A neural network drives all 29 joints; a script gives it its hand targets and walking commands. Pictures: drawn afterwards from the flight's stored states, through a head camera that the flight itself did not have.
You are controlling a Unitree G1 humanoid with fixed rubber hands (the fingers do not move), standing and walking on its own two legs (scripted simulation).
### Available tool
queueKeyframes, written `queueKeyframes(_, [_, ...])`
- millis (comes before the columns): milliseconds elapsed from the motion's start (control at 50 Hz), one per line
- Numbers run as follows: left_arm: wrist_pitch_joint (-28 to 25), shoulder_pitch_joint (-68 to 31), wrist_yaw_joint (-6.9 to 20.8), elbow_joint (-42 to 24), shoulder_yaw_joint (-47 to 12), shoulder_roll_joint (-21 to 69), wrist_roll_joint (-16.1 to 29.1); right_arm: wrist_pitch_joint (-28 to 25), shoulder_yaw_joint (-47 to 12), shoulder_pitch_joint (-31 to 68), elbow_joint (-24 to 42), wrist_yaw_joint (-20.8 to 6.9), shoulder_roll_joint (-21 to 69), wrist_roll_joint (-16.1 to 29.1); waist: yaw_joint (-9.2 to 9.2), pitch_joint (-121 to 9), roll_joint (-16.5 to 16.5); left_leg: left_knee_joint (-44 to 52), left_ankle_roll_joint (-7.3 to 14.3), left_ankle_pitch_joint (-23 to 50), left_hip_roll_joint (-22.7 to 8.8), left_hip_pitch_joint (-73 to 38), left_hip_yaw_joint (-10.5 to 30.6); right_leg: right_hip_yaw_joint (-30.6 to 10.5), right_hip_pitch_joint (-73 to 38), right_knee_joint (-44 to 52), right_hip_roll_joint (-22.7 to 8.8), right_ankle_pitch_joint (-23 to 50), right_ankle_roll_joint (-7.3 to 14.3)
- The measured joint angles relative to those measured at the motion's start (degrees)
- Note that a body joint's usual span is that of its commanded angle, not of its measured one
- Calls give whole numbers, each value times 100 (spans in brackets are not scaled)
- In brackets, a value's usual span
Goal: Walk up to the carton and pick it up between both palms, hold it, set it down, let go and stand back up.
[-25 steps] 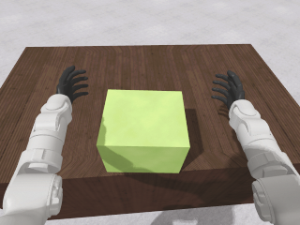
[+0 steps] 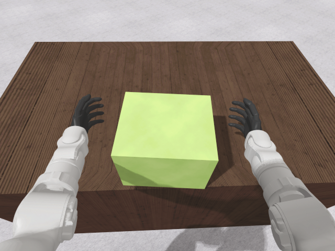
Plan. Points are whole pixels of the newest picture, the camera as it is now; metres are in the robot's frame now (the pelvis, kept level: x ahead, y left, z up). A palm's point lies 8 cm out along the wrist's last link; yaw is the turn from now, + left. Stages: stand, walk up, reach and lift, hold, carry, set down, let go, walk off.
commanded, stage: reach and lift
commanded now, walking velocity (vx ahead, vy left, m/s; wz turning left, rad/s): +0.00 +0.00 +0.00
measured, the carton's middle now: (165, 141) +0.41 +0.06 -0.02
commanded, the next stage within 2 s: none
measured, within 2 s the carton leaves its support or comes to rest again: neither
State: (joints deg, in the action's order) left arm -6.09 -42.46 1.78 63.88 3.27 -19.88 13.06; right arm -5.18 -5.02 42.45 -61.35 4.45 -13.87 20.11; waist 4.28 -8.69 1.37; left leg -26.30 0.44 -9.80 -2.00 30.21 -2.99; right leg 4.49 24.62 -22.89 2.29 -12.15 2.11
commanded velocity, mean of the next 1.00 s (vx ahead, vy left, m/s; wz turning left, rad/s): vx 0.00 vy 0.00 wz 0.00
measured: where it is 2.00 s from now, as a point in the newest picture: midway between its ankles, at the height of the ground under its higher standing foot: outside the picture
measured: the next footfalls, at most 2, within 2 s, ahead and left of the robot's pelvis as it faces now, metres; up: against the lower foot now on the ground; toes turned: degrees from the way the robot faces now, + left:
none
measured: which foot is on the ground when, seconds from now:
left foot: down 0.00-1.00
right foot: down 0.00-1.00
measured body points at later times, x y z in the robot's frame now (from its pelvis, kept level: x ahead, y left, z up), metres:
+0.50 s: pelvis -0.02 +0.00 -0.02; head +0.06 +0.01 +0.42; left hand +0.40 +0.26 +0.02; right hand +0.45 -0.15 +0.03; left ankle +0.02 +0.11 -0.74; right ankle -0.02 -0.09 -0.74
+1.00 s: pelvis -0.01 +0.01 -0.02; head +0.06 +0.02 +0.43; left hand +0.41 +0.22 +0.02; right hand +0.44 -0.11 +0.03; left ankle +0.02 +0.11 -0.74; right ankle -0.02 -0.09 -0.74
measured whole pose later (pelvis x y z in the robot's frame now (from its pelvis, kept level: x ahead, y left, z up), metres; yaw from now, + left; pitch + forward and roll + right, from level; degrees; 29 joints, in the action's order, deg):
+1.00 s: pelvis -0.01 +0.01 -0.02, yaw -1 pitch +21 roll -2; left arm -19.2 -49.4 -3.4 74.3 9.8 -10.3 4.1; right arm -15.7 4.6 50.6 -72.2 6.4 -6.2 8.7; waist 3.9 -13.1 1.2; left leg -34.8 0.9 -11.8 -2.4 44.2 -3.0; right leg 4.6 38.8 -32.0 2.1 -14.4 1.9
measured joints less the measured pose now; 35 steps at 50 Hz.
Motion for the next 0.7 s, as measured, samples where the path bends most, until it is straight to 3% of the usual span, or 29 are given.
queueKeyframes(120, [-688,-464,-135,806,-464,4,409,-300,311,430,-534,-41,126,-332,-71,-298,-20,-445,10,-77,-7,812,64,73,822,-515,-19,-137,23])
queueKeyframes(220, [-1062,-847,-137,1350,-385,153,256,-649,39,823,-1180,-107,81,-94,-78,-469,16,-727,10,-164,-28,1229,40,51,1271,-846,-22,-243,15])
queueKeyframes(320, [-1169,-781,-146,1388,-175,297,41,-968,-277,789,-1327,-138,-9,272,5,-506,3,-824,2,-209,-52,1315,7,15,1369,-937,-7,-269,1])
queueKeyframes(420, [-1175,-711,-152,1432,-236,248,173,-1011,-342,761,-1295,-131,-68,340,38,-516,11,-909,17,-235,-47,1397,-16,-4,1492,-1096,-22,-327,7])
queueKeyframes(580, [-1245,-889,-216,1351,-583,197,486,-872,-247,978,-1241,-168,39,226,-7,-643,60,-1131,-1,-262,-45,1804,31,47,1913,-1388,-38,-414,49])
queueKeyframes(700, [-1344,-1013,-198,1375,-251,523,44,-975,2,1098,-1329,-57,408,-117,-60,-687,55,-1223,-9,-292,-40,1941,66,81,2034,-1473,-44,-453,49])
